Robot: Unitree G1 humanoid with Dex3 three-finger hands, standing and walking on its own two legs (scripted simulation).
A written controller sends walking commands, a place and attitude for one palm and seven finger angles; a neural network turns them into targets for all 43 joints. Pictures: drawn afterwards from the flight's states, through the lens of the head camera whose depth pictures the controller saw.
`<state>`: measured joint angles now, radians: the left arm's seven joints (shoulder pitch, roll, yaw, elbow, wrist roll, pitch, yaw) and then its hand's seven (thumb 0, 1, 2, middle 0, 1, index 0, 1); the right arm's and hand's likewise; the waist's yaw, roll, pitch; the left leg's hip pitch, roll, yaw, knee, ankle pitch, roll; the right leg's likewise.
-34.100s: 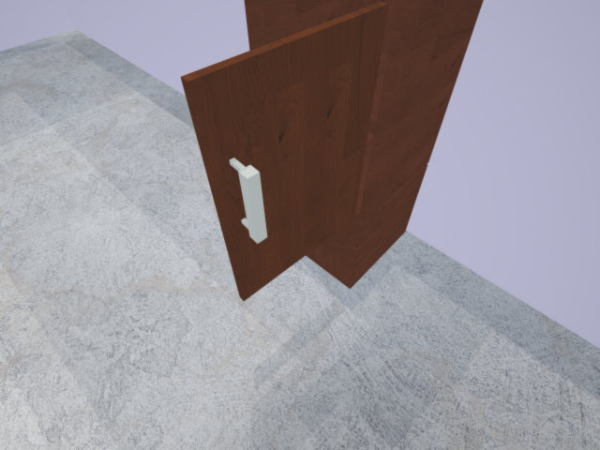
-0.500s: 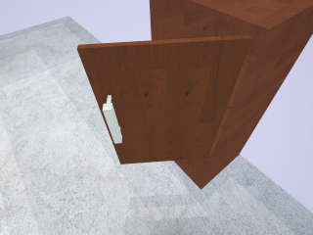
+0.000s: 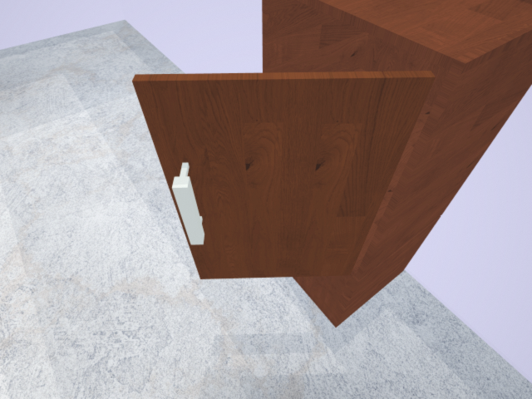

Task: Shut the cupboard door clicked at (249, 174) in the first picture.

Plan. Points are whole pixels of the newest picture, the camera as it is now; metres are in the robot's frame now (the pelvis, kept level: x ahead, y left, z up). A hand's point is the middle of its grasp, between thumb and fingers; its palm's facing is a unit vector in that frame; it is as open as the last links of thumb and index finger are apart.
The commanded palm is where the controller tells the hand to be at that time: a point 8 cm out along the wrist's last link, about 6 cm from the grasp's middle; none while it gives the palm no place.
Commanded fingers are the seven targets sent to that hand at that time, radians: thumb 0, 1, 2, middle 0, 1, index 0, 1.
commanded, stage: look again from close up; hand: left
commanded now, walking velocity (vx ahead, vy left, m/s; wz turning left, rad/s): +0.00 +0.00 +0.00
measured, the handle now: (191, 205) +0.44 +0.17 +0.01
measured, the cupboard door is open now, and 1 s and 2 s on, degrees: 55 55 55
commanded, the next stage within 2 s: raise the hand and make a fist in 0.44 s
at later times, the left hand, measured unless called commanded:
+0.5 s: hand out of the picture +0.00 +0.18 -0.17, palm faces +0.03 -0.98 -0.20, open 7.3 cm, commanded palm none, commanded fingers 0.00 0.90 0.90 -0.20 -0.30 -0.20 -0.30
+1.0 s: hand out of the picture +0.10 +0.18 -0.07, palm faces +0.15 -0.99 -0.01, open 6.0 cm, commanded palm +0.09 +0.23 -0.05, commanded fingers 0.00 0.90 0.90 -0.62 -0.76 -0.62 -0.76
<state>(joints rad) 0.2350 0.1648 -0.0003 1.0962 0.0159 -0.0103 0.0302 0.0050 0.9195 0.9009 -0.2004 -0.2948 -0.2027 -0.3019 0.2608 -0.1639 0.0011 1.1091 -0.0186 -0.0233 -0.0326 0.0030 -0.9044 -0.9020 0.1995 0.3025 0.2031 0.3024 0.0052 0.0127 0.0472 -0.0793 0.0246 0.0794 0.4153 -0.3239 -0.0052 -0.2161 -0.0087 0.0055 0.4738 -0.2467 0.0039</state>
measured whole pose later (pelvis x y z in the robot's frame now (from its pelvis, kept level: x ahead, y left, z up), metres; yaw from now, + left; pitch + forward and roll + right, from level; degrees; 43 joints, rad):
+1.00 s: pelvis -0.07 -0.01 -0.10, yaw +5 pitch +12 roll +0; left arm 0.48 0.18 0.10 0.05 -0.23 -0.49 -0.23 0.01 0.90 0.90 -0.45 -0.57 -0.45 -0.57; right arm 0.14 -0.29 -0.07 0.44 0.00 -0.27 -0.02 0.01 -0.90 -0.90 0.20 0.30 0.20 0.30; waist 0.05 -0.03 -0.12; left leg -0.85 0.01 -0.01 1.22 -0.58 -0.01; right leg -0.93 -0.05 -0.06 1.19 -0.48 -0.01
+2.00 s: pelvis -0.04 +0.01 -0.07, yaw +5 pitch +11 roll -2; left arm 0.38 0.24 0.16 -0.13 -0.27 -0.28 -0.25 0.02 0.90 0.90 -1.28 -1.47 -1.28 -1.48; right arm 0.27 -0.23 0.05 0.46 0.01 -0.18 -0.05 0.01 -0.90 -0.90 0.21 0.30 0.21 0.30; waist 0.03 0.04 -0.11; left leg -0.68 0.01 -0.03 1.05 -0.55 0.01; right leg -0.73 -0.04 -0.08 0.98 -0.43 0.01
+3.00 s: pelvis -0.05 -0.01 -0.06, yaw +4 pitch +10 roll +0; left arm 0.01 0.20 0.12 0.16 -0.23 -0.25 -0.18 0.02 0.90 0.90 -1.30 -1.50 -1.30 -1.50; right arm 0.28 -0.25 0.03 0.54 0.02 -0.18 -0.05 0.01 -0.90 -0.90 0.20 0.30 0.21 0.30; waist 0.00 0.03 -0.09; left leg -0.64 0.01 0.00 0.97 -0.49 -0.01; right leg -0.72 -0.04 -0.06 0.94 -0.39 0.00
